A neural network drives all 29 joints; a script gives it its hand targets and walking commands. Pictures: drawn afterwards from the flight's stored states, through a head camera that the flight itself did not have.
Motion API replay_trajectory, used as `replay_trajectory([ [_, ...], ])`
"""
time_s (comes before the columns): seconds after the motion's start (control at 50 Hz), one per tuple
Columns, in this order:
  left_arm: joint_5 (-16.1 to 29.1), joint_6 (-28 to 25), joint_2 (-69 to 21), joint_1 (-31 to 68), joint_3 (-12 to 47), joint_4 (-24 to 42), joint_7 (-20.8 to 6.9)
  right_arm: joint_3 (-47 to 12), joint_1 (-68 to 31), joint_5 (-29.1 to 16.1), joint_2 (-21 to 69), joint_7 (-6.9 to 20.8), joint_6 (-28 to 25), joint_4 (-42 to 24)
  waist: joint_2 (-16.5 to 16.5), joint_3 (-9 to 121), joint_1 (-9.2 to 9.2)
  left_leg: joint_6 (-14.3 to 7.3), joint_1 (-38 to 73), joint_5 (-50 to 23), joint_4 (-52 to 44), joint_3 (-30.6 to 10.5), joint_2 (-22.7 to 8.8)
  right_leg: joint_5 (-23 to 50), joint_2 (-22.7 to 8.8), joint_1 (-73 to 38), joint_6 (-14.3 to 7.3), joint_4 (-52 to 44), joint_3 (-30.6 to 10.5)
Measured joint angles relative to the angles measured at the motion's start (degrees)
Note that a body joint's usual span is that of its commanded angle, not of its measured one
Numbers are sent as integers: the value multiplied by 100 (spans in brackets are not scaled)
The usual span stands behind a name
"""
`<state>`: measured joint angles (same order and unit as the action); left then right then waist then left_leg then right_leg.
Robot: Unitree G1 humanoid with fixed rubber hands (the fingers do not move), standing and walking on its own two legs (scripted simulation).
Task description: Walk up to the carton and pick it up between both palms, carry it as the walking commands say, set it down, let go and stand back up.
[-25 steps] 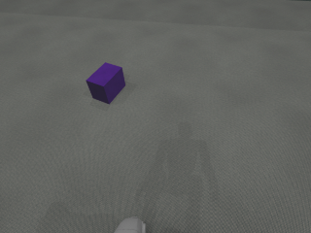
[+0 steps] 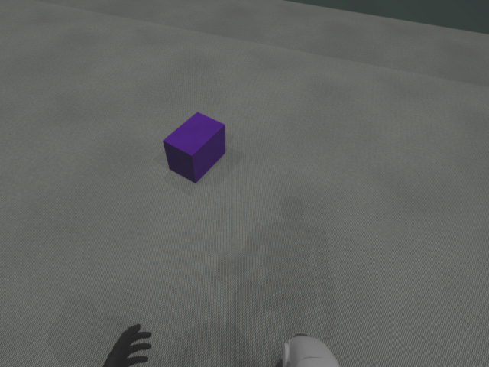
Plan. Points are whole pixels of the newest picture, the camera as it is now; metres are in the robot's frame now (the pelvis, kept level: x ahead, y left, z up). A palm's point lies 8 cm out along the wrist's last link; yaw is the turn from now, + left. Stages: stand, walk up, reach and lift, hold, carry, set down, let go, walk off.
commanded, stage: walk up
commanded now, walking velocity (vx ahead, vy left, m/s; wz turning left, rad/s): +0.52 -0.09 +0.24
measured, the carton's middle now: (196, 147) +1.23 +0.18 -0.68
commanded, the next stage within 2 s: none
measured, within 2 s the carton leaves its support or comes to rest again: neither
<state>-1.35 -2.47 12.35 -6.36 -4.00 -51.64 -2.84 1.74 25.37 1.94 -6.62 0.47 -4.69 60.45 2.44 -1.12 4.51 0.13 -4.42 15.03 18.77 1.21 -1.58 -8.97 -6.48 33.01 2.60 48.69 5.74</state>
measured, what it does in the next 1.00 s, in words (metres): walks ahead: right foot, then left foot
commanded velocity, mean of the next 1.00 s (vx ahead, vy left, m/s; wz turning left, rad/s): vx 0.50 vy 0.03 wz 0.09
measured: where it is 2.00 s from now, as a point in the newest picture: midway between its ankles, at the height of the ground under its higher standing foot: (214, 224)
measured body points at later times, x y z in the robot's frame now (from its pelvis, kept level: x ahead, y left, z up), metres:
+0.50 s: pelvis +0.28 -0.05 +0.00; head +0.31 -0.07 +0.45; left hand +0.18 +0.18 -0.13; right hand +0.44 -0.29 -0.14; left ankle +0.35 +0.10 -0.68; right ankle +0.25 -0.16 -0.75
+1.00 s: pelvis +0.53 +0.04 +0.00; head +0.56 +0.06 +0.45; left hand +0.62 +0.30 -0.15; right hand +0.52 -0.21 -0.14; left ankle +0.50 +0.15 -0.75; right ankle +0.59 -0.10 -0.68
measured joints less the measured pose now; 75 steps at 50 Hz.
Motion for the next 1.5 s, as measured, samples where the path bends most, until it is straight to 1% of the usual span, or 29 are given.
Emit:
replay_trajectory([
  [0.08,34,27,-40,285,16,73,-33,-1,164,-1,-50,-28,-21,65,-75,-150,137,117,509,191,-355,-79,-53,289,86,0,32,-1040,-35],
  [0.16,33,-32,-92,429,46,125,-36,49,265,-12,-199,-55,1,122,-223,-182,223,320,834,718,-233,-181,-215,272,238,-323,-104,-1781,49],
  [0.18,27,-91,-94,438,56,135,-16,61,302,-14,-234,-54,14,140,-242,-157,215,327,779,977,95,-214,-252,205,268,-520,-168,-2008,68],
  [0.2,3,-162,-120,457,48,128,27,71,275,-38,-280,-48,34,184,-300,-170,154,240,557,1284,781,-220,-316,508,297,-558,-260,-1961,129],
  [0.22,-27,-220,-164,451,48,119,72,91,143,-67,-341,-44,73,219,-397,-240,92,110,188,1448,1789,-309,-341,413,337,-513,-355,-1648,206],
  [0.26,-46,-263,-200,270,39,18,136,151,-161,-83,-454,-23,93,176,-467,-293,-26,-49,-621,1178,3607,-417,-191,-100,368,-693,-470,-1468,263],
  [0.28,-68,-268,-201,133,29,-85,157,167,-324,-75,-513,-9,78,127,-477,-288,-96,-105,-989,924,4198,-356,-142,-250,381,-853,-486,-1560,274],
  [0.32,-85,-264,-180,-204,20,-293,183,188,-665,-29,-614,27,71,-7,-478,-266,-259,-127,-1598,485,4749,-140,-159,-116,405,-1223,-479,-1890,320],
  [0.4,-57,-290,-138,-1038,9,-654,223,209,-1357,55,-729,99,160,-293,-432,-164,-627,-18,-2436,-16,4490,153,-284,-194,498,-1904,-456,-2508,260],
  [0.48,-40,-281,-186,-1831,15,-878,300,224,-1989,50,-808,228,345,-527,-444,-147,-908,139,-2999,-533,3857,129,-369,-332,494,-2419,-368,-2841,123],
  [0.6,-48,-211,-240,-2377,-2,-937,360,83,-2489,2,-676,469,459,-824,-410,-238,-1058,157,-3142,-1393,2389,154,-446,-649,312,-3189,-103,-3230,163],
  [0.64,-61,-197,-229,-2413,-11,-910,361,43,-2545,-10,-574,490,469,-876,-359,-246,-1100,113,-2988,-1396,1955,244,-441,-817,223,-3420,20,-3294,211],
  [0.68,-50,-176,-196,-2423,-8,-912,324,-1,-2562,21,-448,459,437,-905,-252,-216,-1115,50,-2710,-1069,1583,389,-392,-1053,104,-3595,151,-3250,250],
  [0.72,-18,-153,-201,-2460,13,-919,287,-32,-2561,73,-370,396,321,-907,-165,-162,-1118,-48,-2238,-702,1209,541,-321,-1496,-47,-3539,230,-2723,200],
  [0.76,-2,-109,-222,-2294,46,-947,244,31,-2522,84,-329,263,144,-866,-100,-183,-1030,-158,-2189,-615,1483,621,-249,-1992,-215,-2892,81,-1013,-8],
  [0.8,33,-98,-162,-1921,56,-890,227,19,-2288,47,-288,161,64,-770,-25,-219,-942,-164,-2070,-324,1686,688,-195,-1876,-97,-2063,-111,766,-385],
  [0.82,33,-114,-114,-1722,55,-835,232,3,-2125,45,-276,137,40,-695,-5,-213,-871,-153,-1932,-253,1608,694,-185,-1692,-22,-1680,-172,1384,-423],
  [0.84,24,-126,-62,-1529,50,-769,237,-7,-1944,43,-277,124,21,-615,-3,-204,-772,-118,-1764,-393,1439,682,-199,-1474,34,-1354,-204,1775,-372],
  [0.88,-5,-110,54,-1138,43,-631,221,5,-1555,-1,-280,95,11,-434,49,-196,-569,-113,-1406,-283,1129,625,-144,-1071,20,-873,-222,1936,-231],
  [0.96,-16,42,181,-506,15,-350,148,32,-772,-35,-359,46,-35,-92,59,-137,-266,-66,-725,-249,490,528,-95,-605,-25,-276,-122,1272,-94],
  [1.08,14,146,112,43,54,-58,14,58,3,-2,-417,-27,-13,268,-8,-101,-72,105,165,-32,-147,584,-134,31,-40,-127,-80,-571,-68],
  [1.14,8,93,4,175,88,-6,8,65,166,-9,-413,-32,36,395,-75,-103,7,234,419,334,-13,619,-166,25,25,-411,-138,-1310,28],
  [1.18,2,-11,-30,173,104,3,46,51,281,-44,-380,-27,61,431,-83,-68,49,329,399,811,528,572,-216,165,105,-828,-214,-1792,102],
  [1.2,-4,-85,-86,184,91,-34,88,43,241,-78,-388,-30,90,450,-178,-93,31,286,192,1043,1153,510,-324,146,177,-845,-349,-1675,155],
  [1.24,23,-158,-191,115,109,-83,165,93,-40,-108,-397,-48,177,414,-333,-195,-5,199,-514,1334,2840,203,-324,-156,255,-864,-456,-1379,240],
  [1.26,40,-161,-239,27,119,-118,211,133,-194,-96,-414,-53,214,364,-378,-207,-44,191,-893,1308,3576,118,-256,-244,257,-933,-456,-1399,254],
  [1.3,38,-150,-323,-192,138,-225,295,182,-500,-43,-490,-47,265,238,-473,-220,-172,202,-1489,1015,4396,113,-196,-218,252,-1165,-321,-1643,258],
  [1.38,-16,-118,-340,-698,100,-485,371,199,-1077,-25,-593,22,424,-72,-525,-152,-449,212,-2237,507,4350,193,-266,-149,263,-1568,-330,-2187,210],
  [1.5,-87,-70,-248,-1336,-5,-758,383,164,-1698,-25,-633,138,581,-439,-451,-71,-734,268,-2488,44,2957,144,-354,-155,190,-1976,-139,-2615,158],
])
